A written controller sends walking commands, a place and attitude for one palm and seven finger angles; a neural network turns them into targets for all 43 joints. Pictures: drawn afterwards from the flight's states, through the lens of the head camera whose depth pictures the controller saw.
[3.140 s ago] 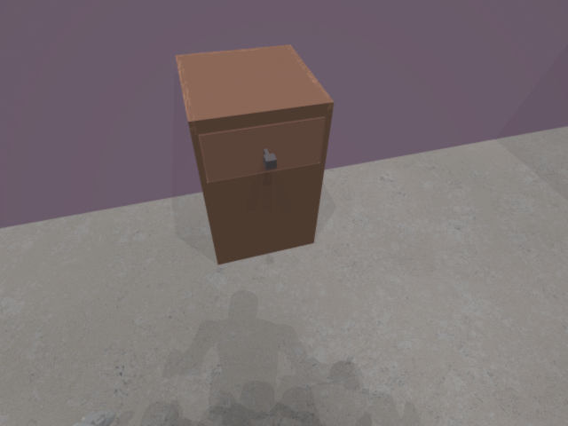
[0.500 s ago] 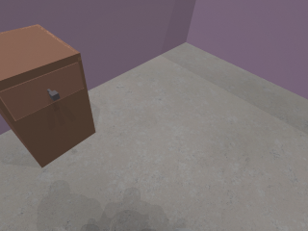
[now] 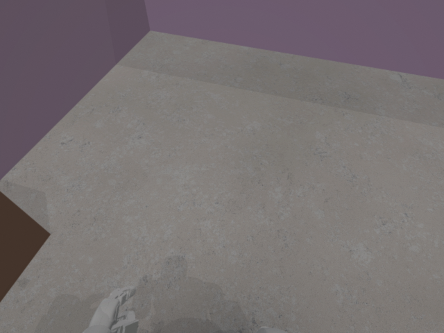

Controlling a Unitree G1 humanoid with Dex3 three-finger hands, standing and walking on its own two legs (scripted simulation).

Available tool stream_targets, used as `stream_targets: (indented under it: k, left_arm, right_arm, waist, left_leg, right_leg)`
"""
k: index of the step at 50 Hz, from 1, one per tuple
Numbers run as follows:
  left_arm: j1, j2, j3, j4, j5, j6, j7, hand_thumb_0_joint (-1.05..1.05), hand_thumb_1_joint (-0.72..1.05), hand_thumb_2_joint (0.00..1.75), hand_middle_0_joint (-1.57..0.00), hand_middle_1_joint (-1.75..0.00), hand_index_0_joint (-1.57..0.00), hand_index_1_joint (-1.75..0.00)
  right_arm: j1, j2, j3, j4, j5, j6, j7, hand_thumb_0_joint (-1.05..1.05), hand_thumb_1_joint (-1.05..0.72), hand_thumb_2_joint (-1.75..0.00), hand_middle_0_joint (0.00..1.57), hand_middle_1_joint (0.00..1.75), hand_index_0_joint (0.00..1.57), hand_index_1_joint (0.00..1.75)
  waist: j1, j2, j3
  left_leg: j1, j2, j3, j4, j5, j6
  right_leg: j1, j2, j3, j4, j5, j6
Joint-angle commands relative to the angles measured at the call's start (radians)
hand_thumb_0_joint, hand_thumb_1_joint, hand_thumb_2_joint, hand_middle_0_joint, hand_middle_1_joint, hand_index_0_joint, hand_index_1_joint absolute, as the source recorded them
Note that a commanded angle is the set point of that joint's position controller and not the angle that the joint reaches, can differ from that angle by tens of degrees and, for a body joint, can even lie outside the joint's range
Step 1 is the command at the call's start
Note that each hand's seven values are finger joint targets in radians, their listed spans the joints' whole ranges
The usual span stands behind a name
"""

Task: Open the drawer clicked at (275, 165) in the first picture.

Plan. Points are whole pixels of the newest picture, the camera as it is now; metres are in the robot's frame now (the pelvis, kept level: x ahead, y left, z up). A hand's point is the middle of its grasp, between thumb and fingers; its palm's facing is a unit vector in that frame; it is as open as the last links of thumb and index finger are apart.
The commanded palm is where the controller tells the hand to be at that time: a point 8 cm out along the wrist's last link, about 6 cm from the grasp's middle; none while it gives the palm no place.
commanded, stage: walk to a spot facing it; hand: left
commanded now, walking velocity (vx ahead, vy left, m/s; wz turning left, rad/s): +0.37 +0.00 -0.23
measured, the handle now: out of the picture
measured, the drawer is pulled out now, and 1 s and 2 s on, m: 0.00 0.00 0.00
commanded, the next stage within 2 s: turn to face it in 0.80 s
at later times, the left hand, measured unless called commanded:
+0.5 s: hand (114, 331) +0.16 +0.22 -0.18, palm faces -0.03 -0.99 -0.13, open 7.3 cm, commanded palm none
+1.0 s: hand (173, 176) +0.54 +0.13 -0.16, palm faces -0.38 -0.90 -0.19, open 7.4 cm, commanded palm none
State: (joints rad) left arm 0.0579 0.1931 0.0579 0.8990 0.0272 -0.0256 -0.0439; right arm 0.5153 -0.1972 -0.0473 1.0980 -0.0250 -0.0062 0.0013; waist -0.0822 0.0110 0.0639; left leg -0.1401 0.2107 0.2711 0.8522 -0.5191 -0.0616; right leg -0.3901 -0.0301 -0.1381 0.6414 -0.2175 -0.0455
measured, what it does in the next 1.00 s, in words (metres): walks ahead, turning right: left foot, then right foot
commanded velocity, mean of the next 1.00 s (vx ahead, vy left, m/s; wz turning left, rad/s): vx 0.21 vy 0.00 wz -0.24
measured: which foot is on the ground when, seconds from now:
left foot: up 0.00-0.38, down 0.40-1.00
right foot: down 0.00-0.42, up 0.44-0.98, down 1.00-1.00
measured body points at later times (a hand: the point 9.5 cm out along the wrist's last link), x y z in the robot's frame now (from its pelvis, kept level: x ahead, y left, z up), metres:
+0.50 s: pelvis +0.21 +0.05 +0.01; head +0.22 +0.08 +0.46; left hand +0.17 +0.27 -0.16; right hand +0.30 -0.20 -0.11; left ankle +0.28 +0.11 -0.72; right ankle +0.08 -0.08 -0.65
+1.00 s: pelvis +0.38 +0.00 +0.00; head +0.41 -0.01 +0.45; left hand +0.56 +0.18 -0.14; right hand +0.21 -0.15 -0.15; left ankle +0.29 +0.11 -0.71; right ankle +0.41 -0.12 -0.72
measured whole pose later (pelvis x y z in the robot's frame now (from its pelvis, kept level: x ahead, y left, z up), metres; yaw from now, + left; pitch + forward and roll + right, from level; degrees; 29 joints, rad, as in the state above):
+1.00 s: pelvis +0.38 +0.00 +0.00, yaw -21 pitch +0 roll +0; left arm 0.13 0.17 0.07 0.97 0.04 0.00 -0.01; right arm 0.44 -0.10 -0.04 1.11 -0.02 -0.04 -0.02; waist -0.07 0.00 0.08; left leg -0.05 0.14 0.41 0.61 -0.49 -0.02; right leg -0.42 -0.04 -0.16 0.62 -0.14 -0.02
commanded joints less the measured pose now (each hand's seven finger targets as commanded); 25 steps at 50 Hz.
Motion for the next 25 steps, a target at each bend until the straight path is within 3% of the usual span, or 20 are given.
stream_targets:
  k: [1, 3, 5, 8, 12, 13, 16, 17, 18, 19, 20, 21, 22, 23, 24, 25]
  left_arm:
    - [0.310, 0.254, 0.067, 0.047, -0.024, -0.007, 0.041, 0.00, 0.90, 0.90, -0.20, -0.30, -0.20, -0.30]
    - [0.191, 0.166, 0.039, 0.030, -0.017, -0.020, 0.046, 0.00, 0.90, 0.90, -0.20, -0.30, -0.20, -0.30]
    - [0.186, 0.132, 0.023, 0.045, -0.008, -0.037, 0.046, 0.00, 0.90, 0.90, -0.20, -0.30, -0.20, -0.30]
    - [0.225, 0.110, 0.014, 0.078, -0.005, -0.049, 0.049, 0.00, 0.90, 0.90, -0.20, -0.30, -0.20, -0.30]
    - [0.279, 0.114, 0.014, 0.101, -0.005, -0.059, 0.052, 0.00, 0.90, 0.90, -0.20, -0.30, -0.20, -0.30]
    - [0.298, 0.116, 0.012, 0.113, -0.004, -0.059, 0.054, 0.00, 0.90, 0.90, -0.20, -0.30, -0.20, -0.30]
    - [0.324, 0.137, 0.016, 0.125, -0.003, -0.055, 0.056, 0.00, 0.90, 0.90, -0.20, -0.30, -0.20, -0.30]
    - [0.323, 0.141, 0.019, 0.129, -0.002, -0.053, 0.057, 0.00, 0.90, 0.90, -0.20, -0.30, -0.20, -0.30]
    - [0.317, 0.144, 0.021, 0.133, -0.002, -0.053, 0.057, 0.00, 0.90, 0.90, -0.20, -0.30, -0.20, -0.30]
    - [0.310, 0.139, 0.023, 0.130, -0.006, -0.050, 0.055, 0.00, 0.90, 0.90, -0.20, -0.30, -0.20, -0.30]
    - [0.336, 0.099, 0.019, 0.127, -0.013, -0.049, 0.050, 0.00, 0.90, 0.90, -0.20, -0.30, -0.20, -0.30]
    - [0.390, 0.045, 0.009, 0.117, -0.023, -0.047, 0.039, 0.00, 0.90, 0.90, -0.20, -0.30, -0.20, -0.30]
    - [0.350, 0.079, 0.013, 0.105, -0.012, -0.045, 0.044, 0.00, 0.90, 0.90, -0.20, -0.30, -0.20, -0.30]
    - [0.320, 0.081, 0.016, 0.118, -0.008, -0.034, 0.046, 0.00, 0.90, 0.90, -0.20, -0.30, -0.20, -0.30]
    - [0.278, 0.074, 0.020, 0.123, -0.006, -0.029, 0.038, 0.00, 0.90, 0.90, -0.20, -0.30, -0.20, -0.30]
    - [0.277, 0.051, 0.023, 0.132, 0.000, -0.021, 0.030, 0.00, 0.90, 0.90, -0.20, -0.30, -0.20, -0.30]
  right_arm:
    - [-0.210, -0.090, -0.023, -0.181, 0.011, -0.048, -0.006, 0.00, -0.90, -0.90, 0.20, 0.30, 0.20, 0.30]
    - [-0.194, -0.075, -0.026, -0.148, -0.004, -0.031, -0.004, 0.00, -0.90, -0.90, 0.20, 0.30, 0.20, 0.30]
    - [-0.133, -0.042, -0.019, -0.121, -0.009, -0.017, -0.002, 0.00, -0.90, -0.90, 0.20, 0.30, 0.20, 0.30]
    - [-0.161, -0.031, -0.023, -0.130, -0.006, -0.014, 0.007, 0.00, -0.90, -0.90, 0.20, 0.30, 0.20, 0.30]
    - [-0.300, -0.027, -0.018, -0.182, -0.003, -0.027, 0.025, 0.00, -0.90, -0.90, 0.20, 0.30, 0.20, 0.30]
    - [-0.336, -0.020, -0.017, -0.192, -0.001, -0.031, 0.029, 0.00, -0.90, -0.90, 0.20, 0.30, 0.20, 0.30]
    - [-0.393, -0.029, -0.015, -0.209, 0.002, -0.044, 0.033, 0.00, -0.90, -0.90, 0.20, 0.30, 0.20, 0.30]
    - [-0.383, -0.037, -0.019, -0.206, 0.002, -0.048, 0.031, 0.00, -0.90, -0.90, 0.20, 0.30, 0.20, 0.30]
    - [-0.328, -0.052, -0.025, -0.188, 0.000, -0.054, 0.026, 0.00, -0.90, -0.90, 0.20, 0.30, 0.20, 0.30]
    - [-0.217, -0.078, -0.031, -0.148, -0.005, -0.060, 0.017, 0.00, -0.90, -0.90, 0.20, 0.30, 0.20, 0.30]
    - [-0.069, -0.158, -0.050, -0.107, -0.016, -0.068, 0.004, 0.00, -0.90, -0.90, 0.20, 0.30, 0.20, 0.30]
    - [0.032, -0.263, -0.073, -0.080, -0.020, -0.070, -0.003, 0.00, -0.90, -0.90, 0.20, 0.30, 0.20, 0.30]
    - [0.023, -0.251, -0.061, -0.082, -0.007, -0.057, -0.009, 0.00, -0.90, -0.90, 0.20, 0.30, 0.20, 0.30]
    - [-0.070, -0.193, -0.052, -0.097, -0.003, -0.054, -0.015, 0.00, -0.90, -0.90, 0.20, 0.30, 0.20, 0.30]
    - [-0.138, -0.134, -0.037, -0.113, -0.001, -0.060, -0.018, 0.00, -0.90, -0.90, 0.20, 0.30, 0.20, 0.30]
    - [-0.178, -0.093, -0.021, -0.119, -0.001, -0.068, -0.019, 0.00, -0.90, -0.90, 0.20, 0.30, 0.20, 0.30]
  waist:
    - [0.181, -0.124, -0.137]
    - [0.104, -0.058, -0.010]
    - [0.056, -0.084, 0.014]
    - [0.047, -0.129, 0.025]
    - [0.079, -0.137, 0.028]
    - [0.095, -0.134, 0.031]
    - [0.109, -0.143, 0.036]
    - [0.097, -0.125, 0.036]
    - [0.066, -0.079, 0.012]
    - [0.016, -0.033, -0.033]
    - [-0.032, 0.128, -0.141]
    - [-0.034, 0.389, -0.232]
    - [-0.035, 0.292, -0.208]
    - [-0.005, 0.277, -0.137]
    - [0.010, 0.144, -0.033]
    - [0.044, 0.070, 0.025]
  left_leg:
    - [-0.575, -0.023, -0.207, 0.488, 0.092, 0.020]
    - [-0.482, 0.000, -0.229, 0.392, 0.190, 0.014]
    - [-0.446, -0.018, -0.208, 0.321, 0.234, 0.003]
    - [-0.430, -0.033, -0.195, 0.201, 0.288, -0.006]
    - [-0.435, -0.045, -0.186, -0.015, 0.349, 0.002]
    - [-0.409, -0.054, -0.182, -0.066, 0.352, 0.009]
    - [-0.337, -0.082, -0.170, -0.171, 0.336, 0.031]
    - [-0.287, -0.091, -0.164, -0.209, 0.326, 0.039]
    - [-0.181, -0.115, -0.149, -0.269, 0.328, 0.045]
    - [-0.015, -0.138, -0.140, -0.329, 0.340, 0.053]
    - [0.207, -0.020, -0.296, -0.400, 0.292, 0.093]
    - [0.376, 0.256, -0.645, -0.536, 0.258, 0.174]
    - [0.309, 0.289, -0.717, -0.608, 0.171, 0.202]
    - [0.185, 0.256, -0.647, -0.648, 0.081, 0.164]
    - [0.061, 0.232, -0.572, -0.667, 0.086, 0.152]
    - [-0.025, 0.189, -0.473, -0.680, 0.145, 0.121]
  right_leg:
    - [0.467, -0.355, 0.559, -0.378, -0.032, -0.171]
    - [0.227, -0.280, 0.401, -0.432, -0.014, -0.134]
    - [0.166, -0.220, 0.280, -0.432, 0.141, -0.107]
    - [0.142, -0.184, 0.242, -0.447, 0.159, -0.114]
    - [0.209, -0.183, 0.248, -0.439, 0.143, -0.122]
    - [0.209, -0.187, 0.260, -0.434, 0.145, -0.118]
    - [0.244, -0.203, 0.276, -0.405, 0.158, -0.108]
    - [0.242, -0.208, 0.278, -0.380, 0.170, -0.104]
    - [0.220, -0.194, 0.264, -0.306, 0.216, -0.092]
    - [0.174, -0.139, 0.213, -0.147, 0.279, -0.067]
    - [0.059, -0.058, 0.160, 0.112, 0.198, -0.028]
    - [-0.164, 0.066, 0.051, 0.440, -0.301, 0.021]
    - [-0.208, 0.038, 0.147, 0.581, -0.339, 0.008]
    - [-0.226, -0.018, 0.173, 0.652, -0.252, 0.009]
    - [-0.242, -0.054, 0.169, 0.670, -0.161, 0.013]
    - [-0.214, -0.074, 0.173, 0.647, -0.095, 0.020]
